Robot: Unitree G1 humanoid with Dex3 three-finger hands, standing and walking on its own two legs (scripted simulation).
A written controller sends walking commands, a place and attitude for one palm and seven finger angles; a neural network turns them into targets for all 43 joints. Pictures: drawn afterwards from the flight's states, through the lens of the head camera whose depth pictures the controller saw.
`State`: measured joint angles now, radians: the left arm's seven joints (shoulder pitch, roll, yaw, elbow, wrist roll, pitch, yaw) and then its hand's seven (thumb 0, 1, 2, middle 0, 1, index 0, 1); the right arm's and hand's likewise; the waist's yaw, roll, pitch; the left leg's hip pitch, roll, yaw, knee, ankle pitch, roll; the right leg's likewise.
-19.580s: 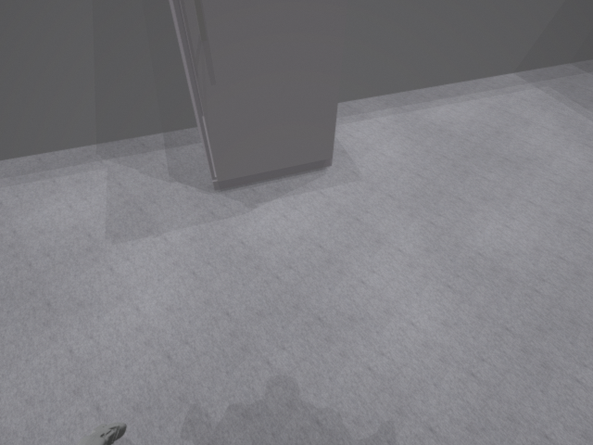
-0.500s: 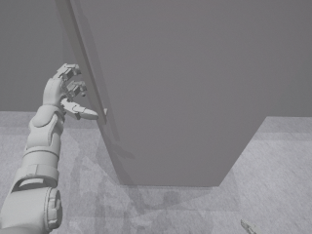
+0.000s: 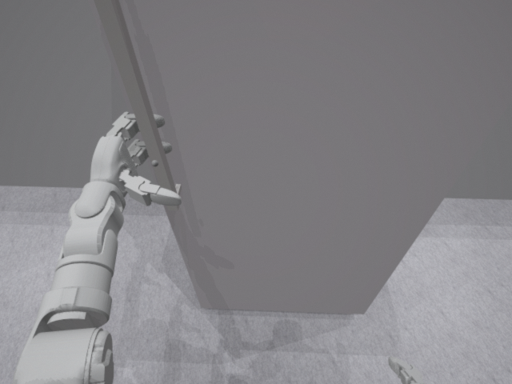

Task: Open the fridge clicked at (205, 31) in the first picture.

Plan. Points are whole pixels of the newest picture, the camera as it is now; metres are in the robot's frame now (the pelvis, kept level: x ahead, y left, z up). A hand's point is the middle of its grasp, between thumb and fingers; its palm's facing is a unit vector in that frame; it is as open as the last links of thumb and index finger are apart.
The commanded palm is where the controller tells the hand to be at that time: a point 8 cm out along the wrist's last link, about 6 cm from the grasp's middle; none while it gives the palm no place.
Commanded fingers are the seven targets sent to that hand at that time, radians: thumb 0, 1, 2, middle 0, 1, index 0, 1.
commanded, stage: slide the fingers in behind the handle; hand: left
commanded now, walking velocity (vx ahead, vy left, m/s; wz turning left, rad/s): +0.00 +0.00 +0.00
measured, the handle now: (147, 106) +0.46 +0.19 +0.21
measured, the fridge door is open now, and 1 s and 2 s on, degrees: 0 0 0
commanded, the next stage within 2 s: grip the handle and tug to test in 0.76 s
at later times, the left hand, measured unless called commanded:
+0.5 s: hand (168, 157) +0.42 +0.16 +0.15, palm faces +0.01 -1.00 -0.01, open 14.0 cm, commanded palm +0.39 +0.21 +0.15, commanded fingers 0.00 -0.50 0.30 -0.30 -1.20 -0.30 -1.20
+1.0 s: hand (163, 160) +0.41 +0.16 +0.15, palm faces -0.01 -1.00 +0.00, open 13.6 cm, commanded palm +0.38 +0.22 +0.15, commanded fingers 0.00 -0.13 0.46 -0.34 -1.25 -0.34 -1.25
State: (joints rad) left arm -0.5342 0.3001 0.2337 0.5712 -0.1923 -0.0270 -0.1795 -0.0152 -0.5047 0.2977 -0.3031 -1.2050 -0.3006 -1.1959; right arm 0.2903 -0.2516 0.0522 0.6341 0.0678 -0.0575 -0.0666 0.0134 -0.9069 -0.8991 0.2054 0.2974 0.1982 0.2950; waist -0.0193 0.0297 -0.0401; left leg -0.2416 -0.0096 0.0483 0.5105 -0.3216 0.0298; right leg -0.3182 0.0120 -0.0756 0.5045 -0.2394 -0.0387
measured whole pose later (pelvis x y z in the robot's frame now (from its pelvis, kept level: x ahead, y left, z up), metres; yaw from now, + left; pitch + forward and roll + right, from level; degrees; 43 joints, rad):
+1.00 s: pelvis -0.01 +0.00 +0.00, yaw +0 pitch +3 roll +0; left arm -0.61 0.30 0.22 0.67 -0.19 -0.05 -0.18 -0.01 -0.44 0.32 -0.31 -1.21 -0.31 -1.21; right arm 0.29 -0.26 0.05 0.64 0.07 -0.07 -0.07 0.01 -0.91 -0.90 0.20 0.30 0.20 0.29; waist -0.03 0.03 -0.04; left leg -0.27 -0.01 0.05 0.52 -0.31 0.03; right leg -0.34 0.01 -0.08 0.51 -0.23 -0.04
